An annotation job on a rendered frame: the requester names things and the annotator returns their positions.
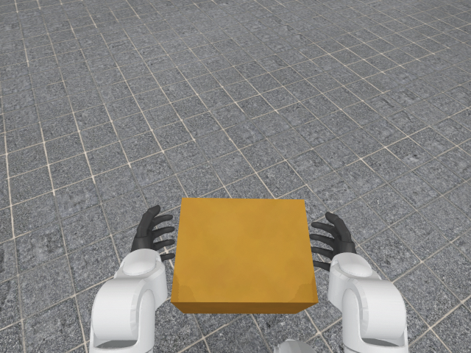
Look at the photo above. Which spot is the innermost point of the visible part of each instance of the left robot hand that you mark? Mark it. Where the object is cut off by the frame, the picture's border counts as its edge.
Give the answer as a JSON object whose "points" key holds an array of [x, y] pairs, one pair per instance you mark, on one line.
{"points": [[145, 236]]}

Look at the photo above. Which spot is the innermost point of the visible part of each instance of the right robot hand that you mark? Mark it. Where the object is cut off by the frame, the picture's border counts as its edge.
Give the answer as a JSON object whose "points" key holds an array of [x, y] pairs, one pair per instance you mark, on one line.
{"points": [[341, 244]]}

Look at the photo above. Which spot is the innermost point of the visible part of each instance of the right robot forearm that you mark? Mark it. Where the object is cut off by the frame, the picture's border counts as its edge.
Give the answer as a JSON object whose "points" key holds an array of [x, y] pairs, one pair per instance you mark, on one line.
{"points": [[373, 310]]}

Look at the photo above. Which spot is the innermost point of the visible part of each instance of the left robot forearm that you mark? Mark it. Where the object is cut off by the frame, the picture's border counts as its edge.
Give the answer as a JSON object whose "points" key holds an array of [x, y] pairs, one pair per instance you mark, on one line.
{"points": [[123, 312]]}

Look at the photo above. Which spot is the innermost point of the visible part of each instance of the carton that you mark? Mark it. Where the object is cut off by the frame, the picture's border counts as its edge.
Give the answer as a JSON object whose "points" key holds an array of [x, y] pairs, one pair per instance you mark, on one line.
{"points": [[243, 256]]}

